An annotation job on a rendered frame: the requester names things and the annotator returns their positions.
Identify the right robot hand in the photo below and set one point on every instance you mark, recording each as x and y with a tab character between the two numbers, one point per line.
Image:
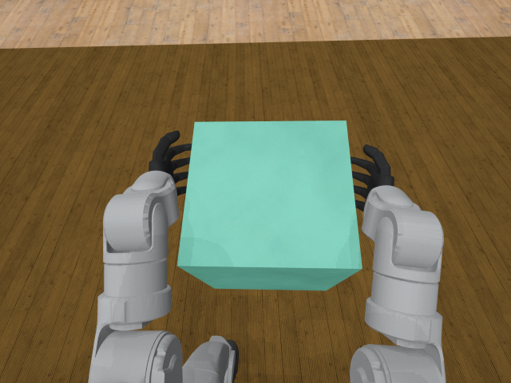
379	173

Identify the robot right forearm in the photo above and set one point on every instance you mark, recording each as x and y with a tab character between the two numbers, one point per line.
407	263

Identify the robot right upper arm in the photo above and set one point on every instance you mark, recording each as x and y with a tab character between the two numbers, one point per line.
393	364

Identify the robot left upper arm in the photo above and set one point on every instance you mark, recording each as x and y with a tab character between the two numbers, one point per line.
138	356

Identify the left robot thigh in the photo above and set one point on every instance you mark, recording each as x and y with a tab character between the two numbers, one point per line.
211	362

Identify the left robot hand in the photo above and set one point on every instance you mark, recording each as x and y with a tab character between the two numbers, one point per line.
162	156

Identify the left robot shin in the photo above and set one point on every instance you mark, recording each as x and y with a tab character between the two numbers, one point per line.
218	339

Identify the robot left forearm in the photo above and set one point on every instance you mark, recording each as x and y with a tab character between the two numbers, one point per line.
135	248

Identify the carton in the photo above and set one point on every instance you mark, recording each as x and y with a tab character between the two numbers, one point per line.
270	205

